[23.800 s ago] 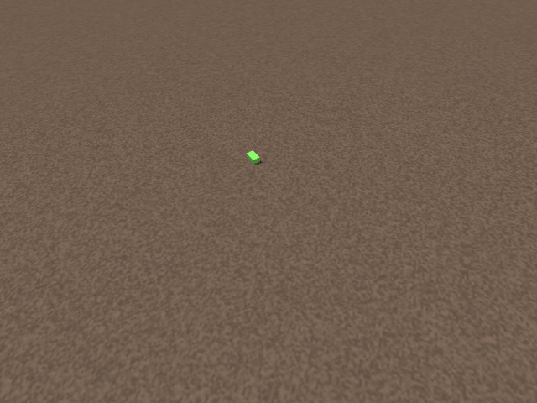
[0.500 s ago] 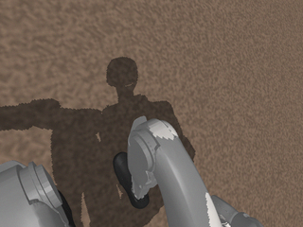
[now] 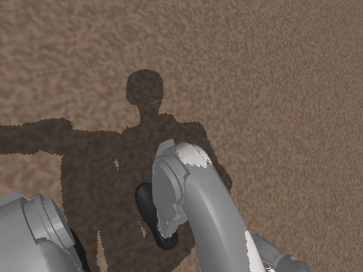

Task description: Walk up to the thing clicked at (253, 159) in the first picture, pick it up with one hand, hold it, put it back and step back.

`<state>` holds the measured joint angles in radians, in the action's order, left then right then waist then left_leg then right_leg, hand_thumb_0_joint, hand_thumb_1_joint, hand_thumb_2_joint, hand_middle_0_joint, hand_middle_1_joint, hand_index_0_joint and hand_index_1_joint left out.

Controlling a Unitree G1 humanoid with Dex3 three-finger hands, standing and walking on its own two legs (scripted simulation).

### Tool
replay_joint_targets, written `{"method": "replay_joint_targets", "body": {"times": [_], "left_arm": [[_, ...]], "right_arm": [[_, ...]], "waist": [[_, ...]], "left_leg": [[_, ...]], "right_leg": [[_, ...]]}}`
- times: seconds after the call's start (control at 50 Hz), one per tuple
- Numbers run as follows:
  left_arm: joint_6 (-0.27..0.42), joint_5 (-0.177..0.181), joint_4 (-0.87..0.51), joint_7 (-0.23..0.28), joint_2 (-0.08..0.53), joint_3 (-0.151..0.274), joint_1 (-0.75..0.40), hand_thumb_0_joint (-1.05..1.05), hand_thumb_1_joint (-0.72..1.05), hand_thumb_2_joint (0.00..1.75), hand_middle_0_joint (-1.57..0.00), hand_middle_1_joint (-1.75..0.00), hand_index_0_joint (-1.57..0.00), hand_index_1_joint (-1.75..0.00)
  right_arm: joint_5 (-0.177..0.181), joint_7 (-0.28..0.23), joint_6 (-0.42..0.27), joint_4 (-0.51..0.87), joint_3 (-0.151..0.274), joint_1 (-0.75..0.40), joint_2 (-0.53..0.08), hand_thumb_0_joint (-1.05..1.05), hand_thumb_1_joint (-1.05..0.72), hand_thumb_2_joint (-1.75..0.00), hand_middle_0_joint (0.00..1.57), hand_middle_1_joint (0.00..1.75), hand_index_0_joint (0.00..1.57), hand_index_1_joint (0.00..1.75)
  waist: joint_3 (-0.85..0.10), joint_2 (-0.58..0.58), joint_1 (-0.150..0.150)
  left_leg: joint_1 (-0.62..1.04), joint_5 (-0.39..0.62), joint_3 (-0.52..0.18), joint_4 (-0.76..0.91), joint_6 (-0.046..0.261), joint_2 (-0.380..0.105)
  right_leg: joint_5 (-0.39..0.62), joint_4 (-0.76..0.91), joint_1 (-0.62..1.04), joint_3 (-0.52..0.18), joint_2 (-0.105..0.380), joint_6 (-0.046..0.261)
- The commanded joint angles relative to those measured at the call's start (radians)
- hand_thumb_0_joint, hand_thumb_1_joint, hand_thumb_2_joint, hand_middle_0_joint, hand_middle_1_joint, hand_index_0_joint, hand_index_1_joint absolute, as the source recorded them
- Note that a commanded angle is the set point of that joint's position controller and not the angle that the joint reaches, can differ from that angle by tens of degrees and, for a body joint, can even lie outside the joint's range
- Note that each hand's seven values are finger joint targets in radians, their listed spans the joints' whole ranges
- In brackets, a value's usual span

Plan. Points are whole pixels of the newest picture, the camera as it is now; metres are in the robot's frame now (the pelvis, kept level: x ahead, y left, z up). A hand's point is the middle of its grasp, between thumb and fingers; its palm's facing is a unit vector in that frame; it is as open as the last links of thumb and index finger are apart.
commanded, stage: close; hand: left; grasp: from above
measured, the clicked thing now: out of the picture +0.45 +0.35 -0.29
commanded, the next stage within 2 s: settle in 0.26 s
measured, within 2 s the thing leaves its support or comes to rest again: leaves its support in 0.60 s
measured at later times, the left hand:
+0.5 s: hand out of the picture +0.43 +0.34 -0.25, palm faces -0.41 -0.17 -0.89, open 7.4 cm
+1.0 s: hand out of the picture +0.43 +0.36 -0.17, palm faces -0.40 -0.14 -0.90, open 7.2 cm
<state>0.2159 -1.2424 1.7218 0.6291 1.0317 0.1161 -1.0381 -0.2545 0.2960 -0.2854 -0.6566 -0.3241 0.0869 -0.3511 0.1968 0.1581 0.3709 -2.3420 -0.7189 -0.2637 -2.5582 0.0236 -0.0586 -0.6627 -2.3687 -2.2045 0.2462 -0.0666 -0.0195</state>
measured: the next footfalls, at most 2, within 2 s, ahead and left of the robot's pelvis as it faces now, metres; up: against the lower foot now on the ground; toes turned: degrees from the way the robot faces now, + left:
none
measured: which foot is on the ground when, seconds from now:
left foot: down 0.00-1.00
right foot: down 0.00-1.00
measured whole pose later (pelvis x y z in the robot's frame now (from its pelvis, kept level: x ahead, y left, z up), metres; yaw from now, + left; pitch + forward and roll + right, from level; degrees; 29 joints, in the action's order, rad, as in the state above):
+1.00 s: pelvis +0.00 +0.00 +0.01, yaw +4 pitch +31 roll -12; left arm 0.17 -1.20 1.45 0.41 0.84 0.09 -0.95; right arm -0.17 0.27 -0.17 -0.69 -0.16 0.15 -0.33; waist 0.02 0.03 0.28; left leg -2.36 -0.69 -0.18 -2.48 0.03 -0.05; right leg -0.67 -2.35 -2.24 0.18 -0.04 -0.01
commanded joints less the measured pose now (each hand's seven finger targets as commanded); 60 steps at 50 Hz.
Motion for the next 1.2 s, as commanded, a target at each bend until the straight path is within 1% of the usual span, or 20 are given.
{"method": "replay_joint_targets", "body": {"times": [0.0,0.04,0.12,0.4,0.44,0.48,0.54,0.56,0.6,0.64,0.68,0.76,0.78,0.82,0.9,0.92,0.94,1.02,1.06,1.18], "left_arm": [[-0.003,0.002,-0.088,0.031,0.221,0.021,-0.187,0.00,0.64,0.28,-0.96,-0.37,-0.99,-0.34],[0.004,-0.002,-0.065,0.020,0.171,-0.023,-0.216,0.00,0.69,0.30,-0.99,-0.37,-1.03,-0.34],[0.016,-0.001,-0.071,0.027,0.215,-0.003,-0.191,0.00,0.76,0.31,-1.06,-0.36,-1.09,-0.33],[0.014,0.006,-0.059,0.036,0.222,-0.024,-0.202,0.00,0.94,0.35,-1.27,-0.32,-1.30,-0.30],[0.010,0.006,-0.150,0.036,0.282,0.023,-0.237,0.00,0.94,0.35,-1.28,-0.30,-1.30,-0.28],[-0.001,0.007,-0.118,0.017,0.231,0.008,-0.235,0.00,0.93,0.30,-1.27,-0.27,-1.29,-0.25],[-0.014,0.007,-0.124,0.001,0.226,0.010,-0.216,0.00,0.93,0.28,-1.27,-0.25,-1.29,-0.22],[-0.007,0.011,-0.232,0.004,0.283,0.058,-0.238,0.00,0.95,0.29,-1.29,-0.25,-1.31,-0.23],[-0.021,0.003,-0.230,-0.014,0.254,0.064,-0.185,0.00,0.98,0.28,-1.32,-0.22,-1.34,-0.20],[-0.026,0.009,-0.219,-0.037,0.187,0.036,-0.197,0.00,1.01,0.27,-1.33,-0.21,-1.35,-0.19],[-0.029,0.031,-0.301,-0.048,0.194,0.061,-0.195,0.00,1.02,0.28,-1.33,-0.23,-1.36,-0.21],[-0.042,0.052,-0.357,-0.101,0.065,-0.008,-0.175,0.00,1.04,0.24,-1.36,-0.18,-1.38,-0.16],[-0.049,0.047,-0.343,-0.110,0.120,0.028,-0.162,0.00,1.03,0.24,-1.34,-0.19,-1.36,-0.17],[-0.059,0.047,-0.356,-0.138,0.093,0.034,-0.143,0.00,1.02,0.24,-1.35,-0.17,-1.36,-0.15],[-0.054,0.067,-0.438,-0.194,-0.030,-0.063,-0.233,0.00,0.96,0.24,-1.32,-0.15,-1.33,-0.15],[-0.056,0.056,-0.407,-0.193,0.074,0.006,-0.193,0.00,0.94,0.22,-1.30,-0.14,-1.31,-0.14],[-0.054,0.045,-0.411,-0.198,0.087,0.013,-0.191,0.00,0.96,0.24,-1.32,-0.15,-1.32,-0.15],[-0.046,0.048,-0.434,-0.231,-0.018,-0.049,-0.244,0.00,0.95,0.21,-1.33,-0.10,-1.33,-0.11],[-0.041,0.042,-0.445,-0.234,0.034,-0.025,-0.239,0.00,0.91,0.19,-1.29,-0.11,-1.29,-0.11],[-0.045,0.035,-0.450,-0.257,0.002,-0.035,-0.243,0.00,0.94,0.21,-1.32,-0.08,-1.32,-0.09]], "right_arm": [[0.006,-0.018,0.005,-0.023,0.102,0.180,-0.330,0.00,-0.89,-0.90,0.20,0.30,0.20,0.30],[0.003,-0.012,0.001,-0.021,0.096,0.179,-0.324,0.00,-0.89,-0.90,0.20,0.30,0.20,0.30],[0.005,-0.025,0.006,-0.013,0.097,0.177,-0.334,0.00,-0.89,-0.90,0.20,0.30,0.20,0.30],[-0.001,-0.033,0.006,0.002,0.079,0.181,-0.330,0.00,-0.91,-0.90,0.20,0.30,0.20,0.30],[0.004,-0.037,0.010,-0.013,0.099,0.198,-0.340,0.00,-0.91,-0.90,0.20,0.30,0.20,0.30],[0.004,-0.025,0.006,-0.022,0.097,0.195,-0.319,0.00,-0.91,-0.90,0.20,0.30,0.20,0.30],[0.012,-0.026,0.011,-0.015,0.107,0.194,-0.320,0.00,-0.90,-0.90,0.20,0.30,0.20,0.30],[0.015,-0.031,0.018,-0.020,0.130,0.202,-0.337,0.00,-0.90,-0.90,0.20,0.30,0.20,0.30],[0.014,-0.025,0.022,-0.026,0.148,0.209,-0.326,0.00,-0.90,-0.90,0.20,0.30,0.20,0.30],[0.023,-0.016,0.028,-0.031,0.151,0.211,-0.300,0.00,-0.90,-0.90,0.20,0.30,0.20,0.30],[0.036,-0.024,0.039,-0.028,0.184,0.221,-0.313,0.00,-0.90,-0.90,0.20,0.30,0.20,0.30],[0.058,-0.020,0.053,-0.035,0.220,0.232,-0.291,0.00,-0.90,-0.90,0.20,0.30,0.20,0.30],[0.065,-0.022,0.061,-0.054,0.231,0.259,-0.296,0.00,-0.90,-0.90,0.20,0.30,0.20,0.30],[0.074,-0.022,0.080,-0.055,0.248,0.277,-0.281,0.00,-0.90,-0.90,0.20,0.30,0.20,0.30],[0.096,-0.030,0.102,-0.017,0.251,0.245,-0.261,0.00,-0.90,-0.90,0.20,0.30,0.20,0.30],[0.101,-0.038,0.112,-0.044,0.262,0.265,-0.272,0.00,-0.91,-0.90,0.20,0.30,0.20,0.30],[0.102,-0.041,0.120,-0.037,0.264,0.273,-0.271,0.00,-0.90,-0.90,0.20,0.30,0.20,0.30],[0.112,-0.056,0.143,-0.008,0.260,0.246,-0.230,0.00,-0.91,-0.90,0.20,0.30,0.20,0.30],[0.116,-0.069,0.148,-0.019,0.267,0.250,-0.237,0.00,-0.90,-0.90,0.20,0.30,0.20,0.30],[0.119,-0.093,0.169,-0.022,0.278,0.266,-0.222,0.00,-0.90,-0.90,0.20,0.30,0.20,0.30]], "waist": [[-0.670,-0.587,0.028],[-0.592,-0.545,0.068],[-0.602,-0.524,0.046],[-0.604,-0.476,0.059],[-0.705,-0.578,0.020],[-0.677,-0.594,0.037],[-0.657,-0.578,0.038],[-0.723,-0.641,0.001],[-0.750,-0.670,-0.020],[-0.701,-0.624,0.009],[-0.770,-0.640,-0.021],[-0.815,-0.624,-0.029],[-0.795,-0.602,-0.038],[-0.806,-0.586,-0.053],[-0.806,-0.527,-0.042],[-0.814,-0.524,-0.068],[-0.818,-0.519,-0.073],[-0.822,-0.478,-0.069],[-0.830,-0.488,-0.088],[-0.845,-0.470,-0.089]], "left_leg": [[0.526,0.263,0.053,0.283,-0.030,-0.024],[0.473,0.223,0.048,0.269,-0.024,-0.023],[0.459,0.194,0.066,0.273,-0.017,-0.021],[0.441,0.200,0.077,0.250,-0.007,-0.021],[0.509,0.249,0.077,0.270,-0.019,-0.021],[0.531,0.254,0.049,0.274,-0.030,-0.026],[0.505,0.235,0.063,0.277,-0.025,-0.021],[0.537,0.258,0.071,0.293,-0.029,-0.019],[0.566,0.278,0.072,0.302,-0.037,-0.016],[0.524,0.271,0.075,0.285,-0.032,-0.015],[0.525,0.250,0.092,0.299,-0.025,-0.008],[0.534,0.286,0.111,0.303,-0.021,-0.003],[0.507,0.270,0.110,0.307,-0.016,-0.002],[0.495,0.254,0.117,0.318,-0.014,0.004],[0.472,0.203,0.121,0.342,-0.003,0.013],[0.466,0.189,0.121,0.344,-0.002,0.011],[0.456,0.196,0.132,0.339,-0.001,0.017],[0.436,0.154,0.146,0.356,0.005,0.025],[0.452,0.154,0.149,0.364,0.003,0.028],[0.483,0.171,0.165,0.381,0.004,0.037]], "right_leg": [[0.286,0.184,0.342,0.053,-0.053,0.040],[0.260,0.175,0.299,0.060,-0.049,0.037],[0.241,0.208,0.337,0.046,-0.057,0.034],[0.265,0.232,0.378,0.036,-0.060,0.023],[0.290,0.212,0.390,0.034,-0.056,0.034],[0.279,0.174,0.323,0.052,-0.046,0.038],[0.271,0.189,0.323,0.046,-0.049,0.038],[0.281,0.196,0.345,0.041,-0.050,0.043],[0.281,0.178,0.315,0.041,-0.043,0.050],[0.281,0.175,0.279,0.042,-0.041,0.046],[0.274,0.199,0.303,0.026,-0.041,0.048],[0.310,0.208,0.306,0.013,-0.039,0.047],[0.292,0.210,0.288,0.008,-0.037,0.048],[0.271,0.216,0.281,-0.004,-0.031,0.052],[0.232,0.240,0.264,-0.015,-0.027,0.051],[0.216,0.237,0.273,-0.025,-0.027,0.053],[0.216,0.240,0.284,-0.034,-0.024,0.052],[0.160,0.266,0.279,-0.055,-0.025,0.057],[0.156,0.268,0.270,-0.055,-0.020,0.057],[0.174,0.279,0.264,-0.063,-0.008,0.057]]}}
